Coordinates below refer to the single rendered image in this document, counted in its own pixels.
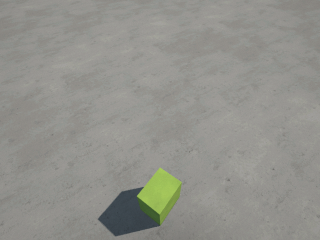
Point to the carton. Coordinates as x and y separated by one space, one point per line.
159 195

